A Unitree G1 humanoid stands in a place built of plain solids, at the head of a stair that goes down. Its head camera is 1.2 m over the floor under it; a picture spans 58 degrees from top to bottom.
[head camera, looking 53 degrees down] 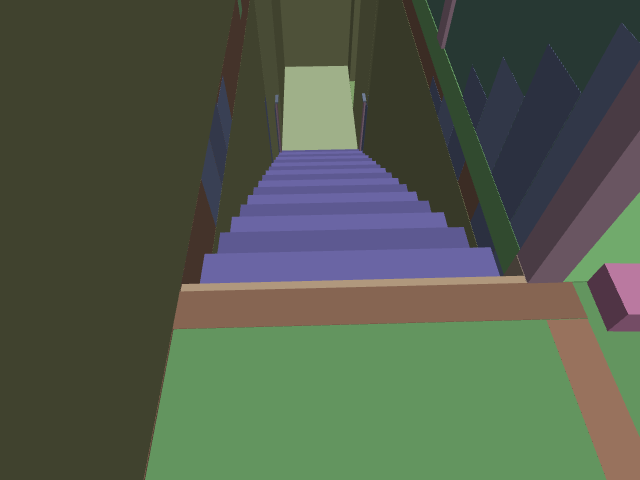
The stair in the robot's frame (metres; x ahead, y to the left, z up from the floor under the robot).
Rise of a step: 0.18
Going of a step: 0.25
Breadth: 1.13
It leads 2 degrees to the left of straight ahead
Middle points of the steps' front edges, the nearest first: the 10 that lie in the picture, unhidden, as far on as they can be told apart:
0.74 -0.12 0.00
0.99 -0.11 -0.18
1.24 -0.10 -0.37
1.49 -0.10 -0.55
1.74 -0.09 -0.74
1.99 -0.08 -0.92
2.24 -0.08 -1.11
2.49 -0.07 -1.29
2.74 -0.06 -1.48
2.99 -0.05 -1.66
